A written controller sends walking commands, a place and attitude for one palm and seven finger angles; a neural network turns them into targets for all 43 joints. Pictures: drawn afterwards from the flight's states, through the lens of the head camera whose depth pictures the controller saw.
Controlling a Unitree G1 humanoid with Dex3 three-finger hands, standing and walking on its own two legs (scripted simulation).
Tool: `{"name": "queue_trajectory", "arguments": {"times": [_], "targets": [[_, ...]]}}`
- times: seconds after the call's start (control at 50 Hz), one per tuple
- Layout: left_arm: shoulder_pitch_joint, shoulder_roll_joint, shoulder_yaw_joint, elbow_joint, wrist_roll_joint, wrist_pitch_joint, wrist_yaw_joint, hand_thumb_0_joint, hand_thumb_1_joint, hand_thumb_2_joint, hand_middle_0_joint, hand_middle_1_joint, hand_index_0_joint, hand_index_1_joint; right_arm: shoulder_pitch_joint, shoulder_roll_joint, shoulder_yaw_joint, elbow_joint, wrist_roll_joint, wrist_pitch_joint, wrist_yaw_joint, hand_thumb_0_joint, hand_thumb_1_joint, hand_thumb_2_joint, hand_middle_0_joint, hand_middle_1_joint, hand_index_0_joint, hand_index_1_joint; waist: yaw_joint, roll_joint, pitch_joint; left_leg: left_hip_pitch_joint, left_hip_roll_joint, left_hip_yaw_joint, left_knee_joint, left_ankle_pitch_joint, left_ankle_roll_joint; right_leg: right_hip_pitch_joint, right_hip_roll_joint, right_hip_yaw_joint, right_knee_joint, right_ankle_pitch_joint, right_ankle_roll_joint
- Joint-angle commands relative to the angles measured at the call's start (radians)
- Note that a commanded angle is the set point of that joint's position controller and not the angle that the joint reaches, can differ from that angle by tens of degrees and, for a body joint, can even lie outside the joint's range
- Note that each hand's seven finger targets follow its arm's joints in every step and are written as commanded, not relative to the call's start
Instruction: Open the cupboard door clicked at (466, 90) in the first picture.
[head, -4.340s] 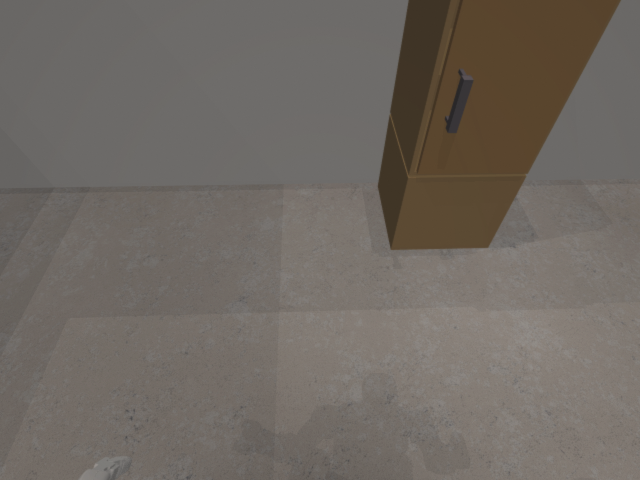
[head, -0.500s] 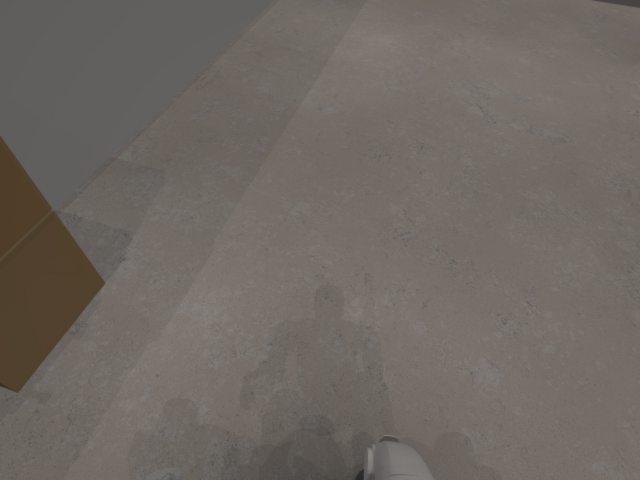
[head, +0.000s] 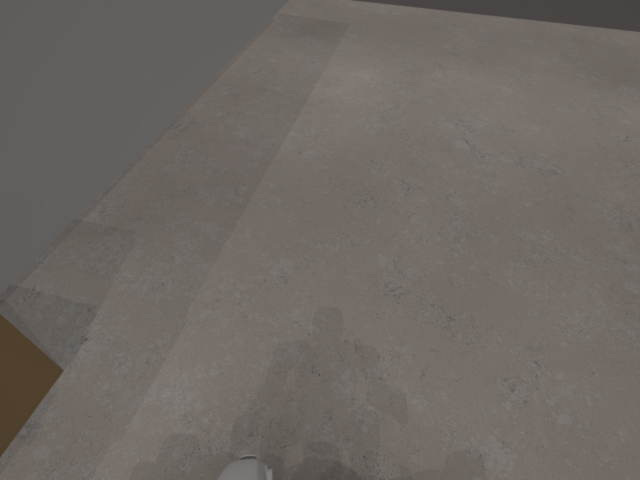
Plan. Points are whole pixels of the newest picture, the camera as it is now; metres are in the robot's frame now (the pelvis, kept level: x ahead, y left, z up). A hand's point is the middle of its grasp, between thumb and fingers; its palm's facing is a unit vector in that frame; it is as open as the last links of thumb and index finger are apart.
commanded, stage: walk to a spot facing it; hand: left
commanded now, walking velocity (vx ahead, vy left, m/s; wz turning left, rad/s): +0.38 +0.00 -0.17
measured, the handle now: out of the picture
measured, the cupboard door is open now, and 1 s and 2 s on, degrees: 0 0 0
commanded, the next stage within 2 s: turn to face it in 0.34 s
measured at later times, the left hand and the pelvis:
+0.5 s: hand (215, 380) +0.30 +0.20 -0.17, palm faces -0.17 -0.97 -0.18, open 7.3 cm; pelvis +0.19 +0.03 +0.00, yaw -12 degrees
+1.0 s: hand (230, 346) +0.37 +0.20 -0.20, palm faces +0.06 -0.99 -0.14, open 7.3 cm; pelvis +0.26 +0.02 -0.03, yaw +2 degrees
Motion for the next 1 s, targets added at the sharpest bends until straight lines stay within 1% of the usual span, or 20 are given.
{"name": "queue_trajectory", "arguments": {"times": [0.0, 0.06, 0.08, 0.1, 0.12, 0.16, 0.26, 0.44, 0.48, 0.52, 0.54, 0.56, 0.58, 0.62, 0.66, 0.76, 0.86, 0.92, 0.96, 0.98], "targets": [[0.057, 0.136, 0.022, -0.035, -0.002, -0.013, 0.008, 0.0, 0.9, 0.9, -0.2, -0.3, -0.2, -0.3, -0.033, -0.052, -0.003, -0.065, 0.003, -0.02, 0.006, 0.0, -0.9, -0.9, 0.2, 0.3, 0.2, 0.3, 0.005, -0.125, 0.089, 0.082, -0.031, 0.016, -0.131, -0.006, 0.014, -0.046, -0.304, 0.24, -0.176, 0.173, -0.111], [0.044, 0.127, 0.025, -0.032, -0.008, -0.006, 0.007, 0.0, 0.9, 0.9, -0.2, -0.3, -0.2, -0.3, 0.128, -0.099, -0.017, -0.012, -0.003, -0.035, -0.01, 0.0, -0.9, -0.9, 0.2, 0.3, 0.2, 0.3, -0.081, -0.028, 0.038, 0.407, -0.08, 0.047, -0.296, 0.017, 0.032, -0.139, -0.229, 0.175, 0.069, 0.301, -0.064], [0.057, 0.085, 0.023, -0.046, -0.014, -0.005, 0.0, 0.0, 0.9, 0.9, -0.2, -0.3, -0.2, -0.3, 0.276, -0.179, -0.037, 0.028, -0.015, -0.045, -0.023, 0.0, -0.9, -0.9, 0.2, 0.3, 0.2, 0.3, -0.132, 0.128, -0.059, 0.617, 0.057, -0.135, -0.38, -0.04, 0.079, -0.263, -0.137, 0.112, 0.333, 0.23, -0.018], [0.072, 0.043, 0.012, -0.069, -0.02, -0.007, -0.01, 0.0, 0.9, 0.9, -0.2, -0.3, -0.2, -0.3, 0.381, -0.28, -0.057, 0.05, -0.018, -0.041, -0.028, 0.0, -0.9, -0.9, 0.2, 0.3, 0.2, 0.3, -0.142, 0.35, -0.114, 0.739, 0.307, -0.441, -0.515, -0.063, 0.165, -0.466, -0.028, 0.003, 0.647, -0.232, 0.027], [0.047, 0.075, 0.018, -0.073, -0.009, 0.0, 0.0, 0.0, 0.9, 0.9, -0.2, -0.3, -0.2, -0.3, 0.356, -0.246, -0.046, 0.054, -0.008, -0.034, -0.037, 0.0, -0.9, -0.9, 0.2, 0.3, 0.2, 0.3, -0.141, 0.29, -0.124, 0.671, 0.339, -0.487, -0.576, -0.203, 0.176, -0.5, -0.061, 0.106, 0.793, -0.263, 0.016], [-0.031, 0.057, 0.022, -0.071, -0.003, 0.01, -0.015, 0.0, 0.9, 0.9, -0.2, -0.3, -0.2, -0.3, 0.222, -0.157, -0.023, 0.01, -0.003, -0.036, -0.041, 0.0, -0.9, -0.9, 0.2, 0.3, 0.2, 0.3, -0.096, 0.087, 0.043, 0.458, 0.294, -0.351, -0.612, -0.246, 0.168, -0.544, -0.146, 0.122, 0.858, -0.113, 0.02], [0.045, -0.008, 0.038, -0.058, 0.009, 0.061, -0.026, 0.0, 0.9, 0.9, -0.2, -0.3, -0.2, -0.3, 0.175, -0.08, -0.011, 0.018, 0.001, -0.06, -0.055, 0.0, -0.9, -0.9, 0.2, 0.3, 0.2, 0.3, -0.009, 0.088, 0.039, 0.348, 0.196, -0.021, -0.609, 0.049, 0.123, -0.472, -0.173, 0.092, 0.798, 0.047, 0.062], [-0.179, -0.03, 0.027, -0.143, 0.004, 0.07, -0.032, 0.0, 0.9, 0.9, -0.2, -0.3, -0.2, -0.3, 0.29, -0.101, -0.017, 0.074, -0.005, -0.039, -0.056, 0.0, -0.9, -0.9, 0.2, 0.3, 0.2, 0.3, -0.065, 0.13, 0.085, 0.458, 0.18, 0.148, -0.494, 0.471, 0.143, -0.443, -0.142, -0.021, 0.368, 0.075, 0.078], [-0.165, -0.036, 0.014, -0.13, 0.007, 0.056, -0.022, 0.0, 0.9, 0.9, -0.2, -0.3, -0.2, -0.3, 0.301, -0.101, -0.013, 0.095, -0.006, -0.032, -0.056, 0.0, -0.9, -0.9, 0.2, 0.3, 0.2, 0.3, -0.058, 0.142, 0.058, 0.46, 0.168, 0.145, -0.426, 0.556, 0.141, -0.333, -0.103, -0.039, 0.261, 0.102, 0.06], [-0.031, -0.003, 0.008, -0.077, 0.007, 0.035, -0.008, 0.0, 0.9, 0.9, -0.2, -0.3, -0.2, -0.3, 0.287, -0.104, -0.008, 0.108, 0.003, -0.026, -0.053, 0.0, -0.9, -0.9, 0.2, 0.3, 0.2, 0.3, 0.01, 0.107, -0.042, 0.46, 0.131, 0.137, -0.277, 0.595, 0.101, -0.112, -0.076, -0.062, 0.096, 0.22, 0.05], [0.052, 0.05, 0.014, -0.044, 0.008, 0.021, 0.002, 0.0, 0.9, 0.9, -0.2, -0.3, -0.2, -0.3, 0.293, -0.08, -0.002, 0.111, 0.012, -0.027, -0.047, 0.0, -0.9, -0.9, 0.2, 0.3, 0.2, 0.3, 0.048, 0.036, -0.102, 0.377, 0.094, 0.138, -0.166, 0.487, 0.064, 0.063, -0.125, -0.027, 0.044, 0.399, 0.048], [0.13, 0.139, 0.029, -0.011, 0.01, 0.005, 0.018, 0.0, 0.9, 0.9, -0.2, -0.3, -0.2, -0.3, 0.321, -0.019, 0.011, 0.106, 0.021, -0.029, -0.042, 0.0, -0.9, -0.9, 0.2, 0.3, 0.2, 0.3, 0.071, -0.147, -0.204, 0.159, 0.007, 0.155, 0.024, 0.113, 0.019, 0.315, -0.353, 0.175, 0.093, 0.79, -0.012], [0.171, 0.201, 0.034, 0.002, -0.005, 0.004, 0.016, 0.0, 0.9, 0.9, -0.2, -0.3, -0.2, -0.3, 0.34, -0.008, 0.011, 0.09, 0.028, -0.015, -0.049, 0.0, -0.9, -0.9, 0.2, 0.3, 0.2, 0.3, 0.063, -0.2, -0.255, 0.098, -0.069, 0.066, 0.216, -0.416, 0.001, 0.355, -0.518, 0.248, 0.103, 1.128, -0.12], [0.06, 0.199, 0.035, -0.046, -0.01, 0.015, 0.026, 0.0, 0.9, 0.9, -0.2, -0.3, -0.2, -0.3, 0.281, -0.023, 0.008, 0.066, 0.028, 0.013, -0.055, 0.0, -0.9, -0.9, 0.2, 0.3, 0.2, 0.3, 0.057, -0.27, -0.244, 0.038, -0.055, -0.066, 0.386, -0.431, -0.003, 0.234, -0.531, 0.279, 0.015, 0.909, -0.158], [-0.073, 0.134, 0.019, -0.087, -0.009, 0.032, 0.041, 0.0, 0.9, 0.9, -0.2, -0.3, -0.2, -0.3, 0.236, -0.025, 0.002, 0.071, 0.02, 0.036, -0.047, 0.0, -0.9, -0.9, 0.2, 0.3, 0.2, 0.3, 0.009, -0.132, -0.083, 0.043, -0.028, -0.073, 0.4, -0.328, -0.008, 0.016, -0.48, 0.155, -0.038, 0.654, -0.11], [-0.209, 0.117, 0.02, -0.154, 0.0, 0.054, 0.044, 0.0, 0.9, 0.9, -0.2, -0.3, -0.2, -0.3, 0.291, -0.005, -0.007, 0.054, 0.008, 0.082, -0.023, 0.0, -0.9, -0.9, 0.2, 0.3, 0.2, 0.3, -0.073, -0.177, 0.002, 0.129, -0.039, -0.012, 0.289, -0.202, -0.016, -0.242, -0.418, -0.02, -0.145, 0.133, -0.043], [-0.196, 0.141, 0.047, -0.186, 0.008, 0.071, 0.043, 0.0, 0.9, 0.9, -0.2, -0.3, -0.2, -0.3, 0.194, -0.033, -0.022, -0.029, 0.007, 0.071, -0.011, 0.0, -0.9, -0.9, 0.2, 0.3, 0.2, 0.3, -0.048, -0.184, 0.013, 0.141, -0.04, 0.021, 0.061, -0.207, -0.005, -0.209, -0.452, -0.044, -0.062, 0.049, -0.037], [-0.177, 0.137, 0.05, -0.205, -0.006, 0.087, 0.032, 0.0, 0.9, 0.9, -0.2, -0.3, -0.2, -0.3, 0.231, -0.087, -0.034, -0.042, 0.0, 0.058, -0.009, 0.0, -0.9, -0.9, 0.2, 0.3, 0.2, 0.3, -0.074, -0.046, -0.021, 0.285, -0.073, 0.044, -0.218, -0.033, 0.006, -0.251, -0.397, -0.103, 0.155, -0.005, 0.024], [-0.209, 0.042, 0.035, -0.285, -0.013, 0.1, 0.018, 0.0, 0.9, 0.9, -0.2, -0.3, -0.2, -0.3, 0.287, -0.264, -0.069, -0.076, -0.011, 0.042, -0.018, 0.0, -0.9, -0.9, 0.2, 0.3, 0.2, 0.3, -0.116, 0.405, 0.022, 0.302, 0.271, -0.532, -0.538, 0.206, 0.191, -0.526, -0.167, -0.091, 0.625, -0.38, 0.14], [-0.234, 0.062, 0.035, -0.287, 0.0, 0.107, 0.02, 0.0, 0.9, 0.9, -0.2, -0.3, -0.2, -0.3, 0.278, -0.28, -0.072, -0.06, -0.01, 0.038, -0.033, 0.0, -0.9, -0.9, 0.2, 0.3, 0.2, 0.3, -0.119, 0.335, -0.031, 0.303, 0.277, -0.564, -0.544, 0.143, 0.218, -0.541, -0.166, 0.04, 0.776, -0.325, 0.125]]}}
